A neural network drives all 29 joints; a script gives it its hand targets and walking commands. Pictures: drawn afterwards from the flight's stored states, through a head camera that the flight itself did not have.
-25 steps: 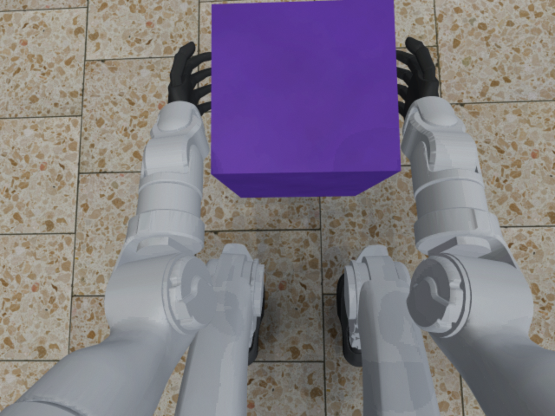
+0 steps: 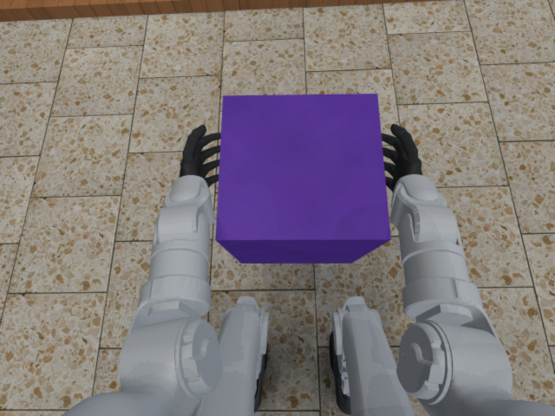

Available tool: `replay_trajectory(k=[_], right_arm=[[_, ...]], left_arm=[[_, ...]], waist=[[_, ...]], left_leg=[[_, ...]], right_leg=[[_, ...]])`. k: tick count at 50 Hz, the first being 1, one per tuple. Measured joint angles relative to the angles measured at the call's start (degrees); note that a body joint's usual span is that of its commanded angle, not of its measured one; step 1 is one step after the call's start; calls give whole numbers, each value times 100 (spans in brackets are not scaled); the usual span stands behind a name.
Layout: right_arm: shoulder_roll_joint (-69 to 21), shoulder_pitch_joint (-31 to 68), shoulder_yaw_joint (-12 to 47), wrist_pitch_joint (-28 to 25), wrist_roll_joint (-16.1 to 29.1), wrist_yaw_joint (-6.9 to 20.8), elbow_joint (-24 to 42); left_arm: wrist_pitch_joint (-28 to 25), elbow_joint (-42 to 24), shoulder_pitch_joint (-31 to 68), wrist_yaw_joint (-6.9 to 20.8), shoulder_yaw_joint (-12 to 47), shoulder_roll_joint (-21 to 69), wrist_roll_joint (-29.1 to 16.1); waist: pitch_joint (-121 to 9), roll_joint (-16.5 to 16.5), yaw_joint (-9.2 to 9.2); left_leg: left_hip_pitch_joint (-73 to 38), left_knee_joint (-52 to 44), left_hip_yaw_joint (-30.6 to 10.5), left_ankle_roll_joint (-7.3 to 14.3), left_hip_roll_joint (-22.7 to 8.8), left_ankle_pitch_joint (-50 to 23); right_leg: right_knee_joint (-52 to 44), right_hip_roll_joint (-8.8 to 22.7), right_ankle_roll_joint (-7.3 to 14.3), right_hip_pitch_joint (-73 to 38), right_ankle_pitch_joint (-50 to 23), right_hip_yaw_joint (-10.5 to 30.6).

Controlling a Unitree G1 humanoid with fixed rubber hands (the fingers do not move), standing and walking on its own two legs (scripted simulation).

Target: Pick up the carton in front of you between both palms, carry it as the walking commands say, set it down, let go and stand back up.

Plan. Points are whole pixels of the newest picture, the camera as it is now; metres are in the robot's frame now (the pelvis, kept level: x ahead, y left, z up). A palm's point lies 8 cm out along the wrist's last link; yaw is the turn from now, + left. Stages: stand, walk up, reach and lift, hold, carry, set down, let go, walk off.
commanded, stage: reach and lift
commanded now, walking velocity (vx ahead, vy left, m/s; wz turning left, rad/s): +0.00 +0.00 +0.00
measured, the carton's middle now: (297, 193) +0.44 +0.01 -0.11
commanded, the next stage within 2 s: hold in 1.84 s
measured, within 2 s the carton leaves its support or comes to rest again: neither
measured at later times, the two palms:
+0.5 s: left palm (149, 159) +0.39 +0.15 +0.12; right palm (465, 162) +0.39 -0.15 +0.12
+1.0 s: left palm (79, 134) +0.36 +0.15 +0.23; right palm out of the picture +0.35 -0.15 +0.22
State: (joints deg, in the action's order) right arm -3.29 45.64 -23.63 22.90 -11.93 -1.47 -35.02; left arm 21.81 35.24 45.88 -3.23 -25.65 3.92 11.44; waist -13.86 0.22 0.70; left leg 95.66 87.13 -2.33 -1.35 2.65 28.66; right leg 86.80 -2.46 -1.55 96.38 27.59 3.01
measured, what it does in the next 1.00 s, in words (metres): rises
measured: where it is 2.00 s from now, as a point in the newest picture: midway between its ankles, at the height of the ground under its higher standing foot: (298, 384)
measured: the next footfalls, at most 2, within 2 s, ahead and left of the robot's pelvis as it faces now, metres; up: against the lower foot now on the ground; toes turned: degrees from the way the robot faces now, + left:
none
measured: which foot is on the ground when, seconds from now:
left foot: down 0.00-1.00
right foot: down 0.00-1.00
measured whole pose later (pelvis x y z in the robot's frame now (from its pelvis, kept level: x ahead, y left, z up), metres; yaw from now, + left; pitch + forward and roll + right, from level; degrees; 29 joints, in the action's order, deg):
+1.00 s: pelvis +0.06 +0.00 +0.20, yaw +0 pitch -4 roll +0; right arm -9.5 18.2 -17.6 35.0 -17.0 1.3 -23.0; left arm 33.9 23.8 18.9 0.2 -18.7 9.7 17.2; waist -0.4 0.2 -0.4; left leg 10.9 28.2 -3.6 -0.2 1.1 13.5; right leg 27.7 -0.9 -0.4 11.3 12.7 3.2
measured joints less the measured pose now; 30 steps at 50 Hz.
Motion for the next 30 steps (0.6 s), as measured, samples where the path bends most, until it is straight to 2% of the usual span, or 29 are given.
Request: replay_trajectory(k=[18,30], right_arm=[[-370,-1551,268,-132,-66,9,346],[-501,-2512,561,116,-82,53,743]], left_arm=[[-133,-218,-1460,122,319,274,50],[128,-635,-2415,154,605,451,103]], waist=[[181,11,-28],[547,8,-54]], left_leg=[[-3081,-2199,-65,51,-45,-359],[-5562,-3986,-85,91,-91,-818]], right_leg=[[-2187,66,69,-3093,-332,-2],[-3966,111,91,-5573,-782,25]])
